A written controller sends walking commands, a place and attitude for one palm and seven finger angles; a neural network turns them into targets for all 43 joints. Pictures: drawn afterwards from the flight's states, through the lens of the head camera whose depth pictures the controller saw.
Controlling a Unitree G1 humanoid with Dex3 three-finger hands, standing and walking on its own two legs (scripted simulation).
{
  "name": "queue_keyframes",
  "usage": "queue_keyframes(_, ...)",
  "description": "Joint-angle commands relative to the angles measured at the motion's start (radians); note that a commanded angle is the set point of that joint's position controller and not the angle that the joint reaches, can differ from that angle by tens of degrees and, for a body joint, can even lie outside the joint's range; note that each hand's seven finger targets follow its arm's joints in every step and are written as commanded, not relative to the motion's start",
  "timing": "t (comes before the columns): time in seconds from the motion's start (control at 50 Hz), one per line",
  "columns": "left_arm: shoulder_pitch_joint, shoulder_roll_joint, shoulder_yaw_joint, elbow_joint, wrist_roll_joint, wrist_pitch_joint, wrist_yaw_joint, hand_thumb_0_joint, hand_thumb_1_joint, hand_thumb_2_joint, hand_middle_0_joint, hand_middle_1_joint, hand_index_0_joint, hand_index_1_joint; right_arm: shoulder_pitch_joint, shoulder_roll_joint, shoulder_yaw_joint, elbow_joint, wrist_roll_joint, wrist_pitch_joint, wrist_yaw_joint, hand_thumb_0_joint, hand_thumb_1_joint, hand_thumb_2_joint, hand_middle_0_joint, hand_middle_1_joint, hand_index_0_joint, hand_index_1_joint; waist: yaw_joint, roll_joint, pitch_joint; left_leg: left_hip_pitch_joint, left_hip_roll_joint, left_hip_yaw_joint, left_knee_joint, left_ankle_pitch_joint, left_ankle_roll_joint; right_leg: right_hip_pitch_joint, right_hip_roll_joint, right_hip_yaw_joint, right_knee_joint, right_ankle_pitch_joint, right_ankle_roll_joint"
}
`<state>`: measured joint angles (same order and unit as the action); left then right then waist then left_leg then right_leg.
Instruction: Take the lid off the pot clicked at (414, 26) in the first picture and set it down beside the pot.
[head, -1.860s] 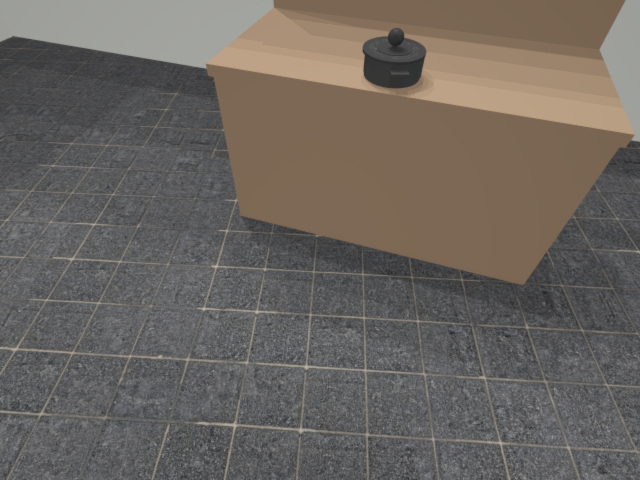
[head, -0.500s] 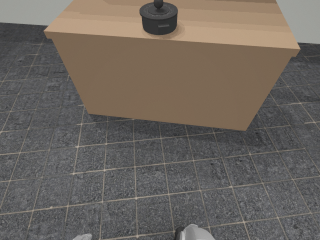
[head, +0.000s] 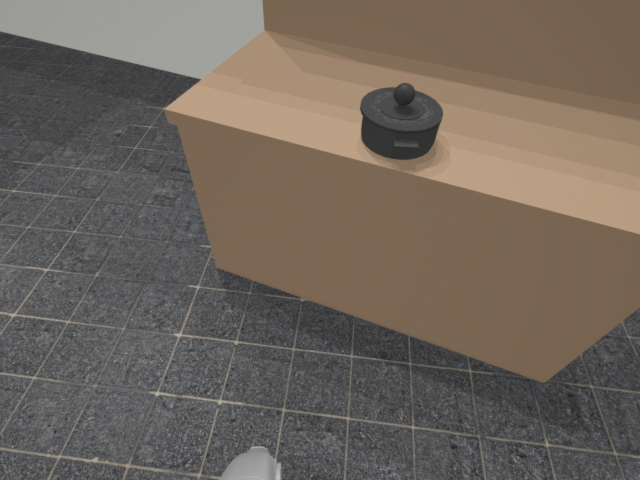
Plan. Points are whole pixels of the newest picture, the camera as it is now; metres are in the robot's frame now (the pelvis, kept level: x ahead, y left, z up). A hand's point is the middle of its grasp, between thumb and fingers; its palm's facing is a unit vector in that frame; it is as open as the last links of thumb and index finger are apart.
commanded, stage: turn to face it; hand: left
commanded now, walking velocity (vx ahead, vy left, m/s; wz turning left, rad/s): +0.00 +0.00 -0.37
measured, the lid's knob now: (404, 94) +0.88 -0.09 +0.05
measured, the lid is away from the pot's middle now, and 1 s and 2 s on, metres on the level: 0.00 0.00 0.00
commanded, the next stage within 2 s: take the last steps up to it in 0.60 s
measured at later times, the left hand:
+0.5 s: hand (216, 477) +0.15 +0.16 -0.17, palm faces -0.05 -0.97 -0.23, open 7.4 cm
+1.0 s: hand (237, 398) +0.26 +0.16 -0.17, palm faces -0.23 -0.96 -0.16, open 7.4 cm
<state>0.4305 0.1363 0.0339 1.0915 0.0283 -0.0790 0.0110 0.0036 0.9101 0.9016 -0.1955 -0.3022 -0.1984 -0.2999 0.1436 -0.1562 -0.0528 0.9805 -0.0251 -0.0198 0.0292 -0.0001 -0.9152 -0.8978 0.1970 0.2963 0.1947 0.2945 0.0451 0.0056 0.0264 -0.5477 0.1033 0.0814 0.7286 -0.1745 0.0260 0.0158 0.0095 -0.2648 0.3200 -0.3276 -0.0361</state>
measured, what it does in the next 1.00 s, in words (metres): walks ahead, turning right: left foot, then right foot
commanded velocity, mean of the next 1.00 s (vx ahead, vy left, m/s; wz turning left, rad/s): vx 0.10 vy -0.01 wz -0.25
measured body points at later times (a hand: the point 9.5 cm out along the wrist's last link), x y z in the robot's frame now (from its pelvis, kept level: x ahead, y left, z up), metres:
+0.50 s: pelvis +0.10 -0.01 -0.01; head +0.11 -0.04 +0.44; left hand +0.15 +0.22 -0.15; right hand +0.13 -0.25 -0.18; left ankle +0.12 +0.11 -0.72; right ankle +0.12 -0.11 -0.74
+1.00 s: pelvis +0.16 -0.01 +0.01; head +0.17 +0.01 +0.46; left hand +0.27 +0.21 -0.15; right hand +0.06 -0.21 -0.14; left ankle +0.14 +0.11 -0.74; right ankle +0.13 -0.13 -0.66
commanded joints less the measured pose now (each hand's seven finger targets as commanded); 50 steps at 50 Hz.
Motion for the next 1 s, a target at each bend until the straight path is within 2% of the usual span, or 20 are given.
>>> queue_keyframes(0.0,0.084,0.153,0.026,-0.012,-0.009,-0.011,0.018,0.000,0.900,0.900,-0.200,-0.300,-0.200,-0.300,0.134,-0.045,0.001,-0.010,-0.002,-0.039,-0.019,0.000,-0.900,-0.900,0.200,0.300,0.200,0.300,-0.079,-0.081,-0.032,0.256,-0.103,0.075,-0.192,0.050,0.044,0.000,-0.247,0.099,0.224,0.891,-0.066)
queue_keyframes(0.02,0.091,0.142,0.020,-0.015,-0.014,-0.007,0.017,0.000,0.900,0.900,-0.200,-0.300,-0.200,-0.300,0.265,-0.105,-0.011,0.022,-0.007,-0.043,-0.030,0.000,-0.900,-0.900,0.200,0.300,0.200,0.300,-0.126,-0.020,-0.125,0.515,-0.032,0.006,-0.219,0.284,0.065,-0.146,-0.206,0.091,0.420,0.720,-0.023)
queue_keyframes(0.04,0.147,0.088,0.013,-0.025,-0.033,-0.005,0.016,0.000,0.900,0.900,-0.200,-0.300,-0.200,-0.300,0.354,-0.209,-0.029,0.033,-0.010,-0.047,-0.045,0.000,-0.900,-0.900,0.200,0.300,0.200,0.300,-0.133,0.179,-0.274,0.801,0.238,-0.309,-0.209,0.689,0.174,-0.417,-0.069,0.064,0.684,0.160,0.030)
queue_keyframes(0.06,0.121,0.079,0.003,-0.040,-0.031,-0.006,0.019,0.000,0.900,0.900,-0.200,-0.300,-0.200,-0.300,0.397,-0.243,-0.029,0.050,0.010,-0.036,-0.055,0.000,-0.900,-0.900,0.200,0.300,0.200,0.300,-0.140,0.205,-0.320,0.849,0.377,-0.423,-0.274,0.991,0.273,-0.520,-0.017,0.165,0.924,-0.315,0.029)
queue_keyframes(0.1,0.032,0.070,0.018,-0.053,-0.023,0.010,0.028,0.000,0.900,0.900,-0.200,-0.300,-0.200,-0.300,0.275,-0.181,-0.010,0.035,0.009,-0.042,-0.061,0.000,-0.900,-0.900,0.200,0.300,0.200,0.300,-0.106,0.043,-0.146,0.594,0.334,-0.258,-0.336,0.762,0.243,-0.564,-0.079,0.250,1.003,-0.213,0.016)
queue_keyframes(0.18,0.098,0.017,0.024,-0.015,-0.012,0.073,0.013,0.000,0.900,0.900,-0.200,-0.300,-0.200,-0.300,0.090,-0.080,0.023,0.012,0.012,-0.044,-0.064,0.000,-0.900,-0.900,0.200,0.300,0.200,0.300,-0.004,0.107,-0.009,0.237,0.209,-0.009,-0.455,0.418,0.122,-0.414,-0.112,0.254,0.828,-0.050,0.051)
queue_keyframes(0.3,0.043,0.014,0.035,-0.077,-0.001,0.102,0.001,0.000,0.900,0.900,-0.200,-0.300,-0.200,-0.300,0.047,-0.132,-0.012,-0.012,0.002,-0.007,-0.059,0.000,-0.900,-0.900,0.200,0.300,0.200,0.300,-0.011,0.146,0.032,0.180,0.224,-0.004,-0.476,-0.039,0.135,-0.359,-0.104,0.196,0.510,0.013,0.059)
queue_keyframes(0.36,0.067,0.037,0.038,-0.087,0.003,0.090,0.000,0.000,0.900,0.900,-0.200,-0.300,-0.200,-0.300,0.046,-0.150,-0.019,-0.017,0.001,0.012,-0.054,0.000,-0.900,-0.900,0.200,0.300,0.200,0.300,0.007,0.063,0.011,0.170,0.200,0.007,-0.353,-0.160,0.089,-0.245,-0.062,0.161,0.311,0.080,0.060)
queue_keyframes(0.38,0.085,0.060,0.041,-0.085,0.006,0.084,0.003,0.000,0.900,0.900,-0.200,-0.300,-0.200,-0.300,0.049,-0.138,-0.019,-0.016,0.003,0.020,-0.051,0.000,-0.900,-0.900,0.200,0.300,0.200,0.300,0.018,0.004,0.004,0.163,0.150,0.046,-0.262,-0.212,0.045,-0.212,-0.062,0.190,0.212,0.121,0.054)
queue_keyframes(0.42,0.048,0.226,0.062,-0.125,0.009,0.061,0.015,0.000,0.900,0.900,-0.200,-0.300,-0.200,-0.300,0.059,-0.040,0.002,-0.058,0.014,0.031,-0.042,0.000,-0.900,-0.900,0.200,0.300,0.200,0.300,0.002,-0.354,0.032,0.013,-0.038,0.103,0.126,-0.409,-0.055,-0.253,-0.373,0.680,-0.091,0.225,-0.104)
queue_keyframes(0.44,0.046,0.229,0.059,-0.132,-0.003,0.068,0.016,0.000,0.900,0.900,-0.200,-0.300,-0.200,-0.300,0.035,-0.072,-0.005,-0.063,0.012,0.038,-0.047,0.000,-0.900,-0.900,0.200,0.300,0.200,0.300,0.019,-0.242,0.007,0.058,-0.023,0.005,0.227,-0.426,-0.044,-0.287,-0.400,0.666,-0.114,0.182,-0.172)
queue_keyframes(0.54,-0.122,0.162,0.061,-0.167,-0.004,0.067,0.028,0.000,0.900,0.900,-0.200,-0.300,-0.200,-0.300,0.116,-0.074,-0.006,-0.009,0.010,0.034,-0.047,0.000,-0.900,-0.900,0.200,0.300,0.200,0.300,-0.051,-0.135,-0.055,0.073,-0.018,-0.044,0.289,-0.242,-0.059,-0.219,-0.244,0.447,-0.035,0.365,-0.149)
queue_keyframes(0.64,-0.092,0.194,0.074,-0.156,-0.002,0.078,0.021,0.000,0.900,0.900,-0.200,-0.300,-0.200,-0.300,0.093,-0.047,0.001,-0.024,0.016,0.029,-0.057,0.000,-0.900,-0.900,0.200,0.300,0.200,0.300,-0.015,-0.110,-0.057,0.146,-0.058,-0.024,0.031,-0.263,-0.064,-0.164,-0.242,0.484,-0.018,0.422,-0.175)
queue_keyframes(0.68,-0.109,0.196,0.075,-0.151,-0.006,0.082,0.020,0.000,0.900,0.900,-0.200,-0.300,-0.200,-0.300,0.129,-0.049,0.003,-0.017,0.017,0.025,-0.064,0.000,-0.900,-0.900,0.200,0.300,0.200,0.300,-0.028,-0.120,-0.070,0.205,-0.066,-0.030,-0.078,-0.215,-0.060,-0.160,-0.228,0.487,0.002,0.425,-0.162)
queue_keyframes(0.72,-0.144,0.181,0.071,-0.152,-0.013,0.084,0.016,0.000,0.900,0.900,-0.200,-0.300,-0.200,-0.300,0.234,-0.047,0.006,0.018,0.014,0.012,-0.066,0.000,-0.900,-0.900,0.200,0.300,0.200,0.300,-0.068,-0.127,-0.088,0.365,-0.069,-0.014,-0.254,-0.092,-0.051,-0.240,-0.184,0.464,0.019,0.167,-0.113)
queue_keyframes(0.74,-0.149,0.152,0.063,-0.156,-0.017,0.086,0.010,0.000,0.900,0.900,-0.200,-0.300,-0.200,-0.300,0.267,-0.069,0.008,0.030,0.009,0.000,-0.066,0.000,-0.900,-0.900,0.200,0.300,0.200,0.300,-0.074,-0.060,-0.077,0.452,-0.040,-0.050,-0.348,-0.105,-0.035,-0.320,-0.131,0.437,0.062,0.011,-0.079)
queue_keyframes(0.78,-0.176,0.081,0.049,-0.190,-0.013,0.080,-0.008,0.000,0.900,0.900,-0.200,-0.300,-0.200,-0.300,0.316,-0.205,-0.018,0.016,-0.011,-0.005,-0.068,0.000,-0.900,-0.900,0.200,0.300,0.200,0.300,-0.101,0.297,0.020,0.491,0.282,-0.499,-0.584,-0.359,0.118,-0.627,0.050,0.215,0.428,-0.196,0.008)
queue_keyframes(0.8,-0.232,0.113,0.058,-0.211,-0.003,0.075,-0.016,0.000,0.900,0.900,-0.200,-0.300,-0.200,-0.300,0.298,-0.216,-0.019,-0.001,-0.013,-0.002,-0.069,0.000,-0.900,-0.900,0.200,0.300,0.200,0.300,-0.111,0.219,0.084,0.415,0.326,-0.535,-0.628,-0.424,0.175,-0.668,0.003,0.275,0.579,-0.177,0.001)
queue_keyframes(0.88,-0.188,0.103,0.059,-0.153,0.004,0.067,-0.037,0.000,0.900,0.900,-0.200,-0.300,-0.200,-0.300,0.256,-0.114,0.016,0.007,-0.002,-0.036,-0.071,0.000,-0.900,-0.900,0.200,0.300,0.200,0.300,-0.061,0.088,0.085,0.423,0.163,-0.253,-0.596,-0.158,0.107,-0.677,-0.040,0.290,0.765,0.047,0.012)
queue_keyframes(0.98,-0.238,0.082,0.045,-0.166,-0.004,0.067,-0.039,0.000,0.900,0.900,-0.200,-0.300,-0.200,-0.300,0.365,-0.106,0.018,0.060,0.002,-0.058,-0.074,0.000,-0.900,-0.900,0.200,0.300,0.200,0.300,-0.083,0.111,0.068,0.545,0.173,-0.158,-0.552,0.152,0.153,-0.727,-0.082,0.257,0.704,0.074,0.035)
